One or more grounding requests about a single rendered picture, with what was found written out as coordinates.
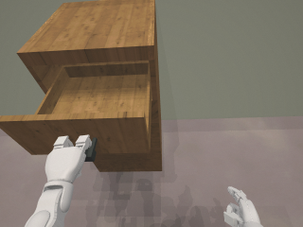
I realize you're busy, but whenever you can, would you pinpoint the robot left forearm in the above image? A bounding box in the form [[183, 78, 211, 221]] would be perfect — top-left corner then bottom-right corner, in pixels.
[[25, 180, 75, 227]]

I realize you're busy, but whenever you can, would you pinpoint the handle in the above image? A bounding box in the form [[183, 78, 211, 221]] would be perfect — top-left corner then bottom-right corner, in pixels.
[[84, 137, 98, 162]]

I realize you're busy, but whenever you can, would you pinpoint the robot left hand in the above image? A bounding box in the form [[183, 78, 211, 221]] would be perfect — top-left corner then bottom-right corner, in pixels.
[[45, 134, 92, 183]]

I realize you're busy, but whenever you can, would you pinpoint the robot right hand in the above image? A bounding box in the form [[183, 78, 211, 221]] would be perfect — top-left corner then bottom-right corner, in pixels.
[[223, 186, 260, 227]]

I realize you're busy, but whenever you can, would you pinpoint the cabinet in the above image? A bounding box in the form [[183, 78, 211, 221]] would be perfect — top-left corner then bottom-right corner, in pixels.
[[17, 0, 163, 172]]

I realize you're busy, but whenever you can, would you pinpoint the drawer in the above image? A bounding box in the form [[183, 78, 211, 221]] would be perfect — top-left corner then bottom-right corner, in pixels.
[[0, 61, 152, 155]]

